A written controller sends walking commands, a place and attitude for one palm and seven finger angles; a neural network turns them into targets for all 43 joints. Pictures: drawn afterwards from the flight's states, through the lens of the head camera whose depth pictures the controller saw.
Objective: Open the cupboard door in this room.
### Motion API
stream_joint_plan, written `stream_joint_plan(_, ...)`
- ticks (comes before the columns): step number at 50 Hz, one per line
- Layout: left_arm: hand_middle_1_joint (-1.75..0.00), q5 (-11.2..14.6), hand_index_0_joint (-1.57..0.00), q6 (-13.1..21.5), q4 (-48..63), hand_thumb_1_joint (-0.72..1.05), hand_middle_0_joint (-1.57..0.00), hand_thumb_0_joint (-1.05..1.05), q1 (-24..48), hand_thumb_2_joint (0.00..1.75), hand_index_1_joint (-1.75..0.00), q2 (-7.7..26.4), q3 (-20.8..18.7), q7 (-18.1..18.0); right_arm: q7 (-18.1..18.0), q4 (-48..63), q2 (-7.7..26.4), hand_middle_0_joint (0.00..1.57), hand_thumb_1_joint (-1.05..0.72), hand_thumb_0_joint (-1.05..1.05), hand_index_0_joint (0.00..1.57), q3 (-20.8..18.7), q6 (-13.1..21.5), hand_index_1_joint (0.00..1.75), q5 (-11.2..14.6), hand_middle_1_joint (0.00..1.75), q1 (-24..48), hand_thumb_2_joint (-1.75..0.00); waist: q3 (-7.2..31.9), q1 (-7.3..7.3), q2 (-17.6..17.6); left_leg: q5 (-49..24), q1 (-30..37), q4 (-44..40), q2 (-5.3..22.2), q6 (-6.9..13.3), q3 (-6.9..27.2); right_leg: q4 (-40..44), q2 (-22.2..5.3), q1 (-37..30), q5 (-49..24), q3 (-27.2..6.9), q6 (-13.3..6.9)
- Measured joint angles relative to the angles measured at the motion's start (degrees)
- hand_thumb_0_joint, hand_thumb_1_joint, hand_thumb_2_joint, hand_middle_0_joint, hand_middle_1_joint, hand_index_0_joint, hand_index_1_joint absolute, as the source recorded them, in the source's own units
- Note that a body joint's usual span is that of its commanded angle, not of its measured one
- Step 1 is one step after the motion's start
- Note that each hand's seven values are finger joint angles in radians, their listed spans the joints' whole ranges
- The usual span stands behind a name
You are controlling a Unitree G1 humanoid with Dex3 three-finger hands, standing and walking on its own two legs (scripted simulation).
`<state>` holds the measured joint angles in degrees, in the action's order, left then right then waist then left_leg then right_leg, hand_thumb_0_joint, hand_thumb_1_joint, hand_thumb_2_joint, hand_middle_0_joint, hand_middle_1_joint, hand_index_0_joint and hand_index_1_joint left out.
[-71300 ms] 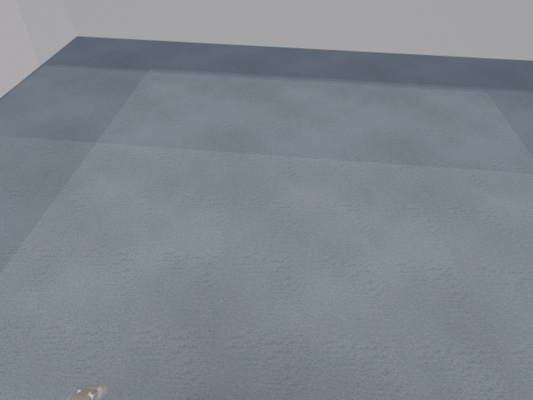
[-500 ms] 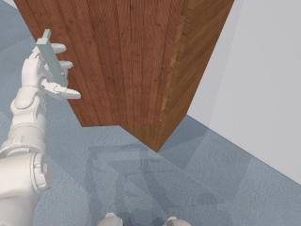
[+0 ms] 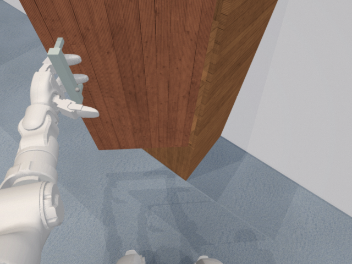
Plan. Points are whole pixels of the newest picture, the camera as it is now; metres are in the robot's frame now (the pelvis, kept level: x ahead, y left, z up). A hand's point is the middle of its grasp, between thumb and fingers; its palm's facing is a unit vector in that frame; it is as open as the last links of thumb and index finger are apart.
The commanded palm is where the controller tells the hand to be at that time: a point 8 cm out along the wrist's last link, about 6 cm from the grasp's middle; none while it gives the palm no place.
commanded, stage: close the thumb around the handle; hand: left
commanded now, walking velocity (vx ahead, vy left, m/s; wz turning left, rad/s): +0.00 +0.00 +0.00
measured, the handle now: (69, 73) +0.53 +0.22 +0.11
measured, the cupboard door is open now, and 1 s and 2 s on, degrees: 42 45 90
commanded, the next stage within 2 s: pull the door open along its arc in 0.62 s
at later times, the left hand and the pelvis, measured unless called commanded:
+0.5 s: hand (77, 89) +0.48 +0.20 +0.11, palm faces +0.02 -1.00 -0.01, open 6.2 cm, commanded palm +0.46 +0.24 +0.11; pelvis +0.00 +0.00 +0.00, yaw +1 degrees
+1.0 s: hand (77, 95) +0.46 +0.19 +0.11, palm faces +0.01 -1.00 +0.00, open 5.6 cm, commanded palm +0.41 +0.25 +0.11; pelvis +0.01 +0.00 +0.01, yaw -1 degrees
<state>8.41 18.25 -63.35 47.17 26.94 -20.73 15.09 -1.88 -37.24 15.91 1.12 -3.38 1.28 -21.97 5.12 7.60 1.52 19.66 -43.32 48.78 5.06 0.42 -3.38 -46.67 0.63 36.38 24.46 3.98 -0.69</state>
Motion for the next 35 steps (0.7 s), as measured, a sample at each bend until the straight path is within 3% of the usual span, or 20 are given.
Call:
stream_joint_plan(8,-1.23,0.2,-0.30,0.2,0.3,-0.25,-0.30,-0.01,-0.7,0.41,-1.22,-0.4,0.5,-0.6,0.0,0.1,-0.3,0.20,-0.90,0.00,0.20,0.1,-0.1,0.30,0.1,0.30,0.1,-0.90,0.0,-0.32,0.2,0.0,0.7,-0.2,-0.1,0.0,0.0,0.2,0.0,-0.7,0.1,0.0,0.0)
stream_joint_plan(27,-1.33,0.0,-0.38,0.1,-2.0,0.70,-0.37,0.00,2.1,0.82,-1.33,0.7,1.0,-0.3,-0.3,-0.6,0.1,0.20,-0.90,0.00,0.21,0.1,0.4,0.30,0.0,0.30,0.5,-0.90,-0.4,-0.06,0.0,-0.2,-0.8,0.2,-0.2,-0.2,0.8,-0.3,-0.1,0.5,0.2,0.6,-0.3)
stream_joint_plan(35,-1.35,0.1,-0.37,-0.1,-0.8,0.76,-0.37,0.01,0.7,0.83,-1.34,0.8,0.2,-0.1,-0.1,-0.5,0.1,0.20,-0.90,0.00,0.21,-0.1,0.1,0.30,-0.1,0.30,-0.2,-0.90,-0.1,0.07,0.2,0.0,-0.5,0.0,0.0,-0.3,0.4,-0.1,0.2,0.4,0.2,0.3,-0.3)
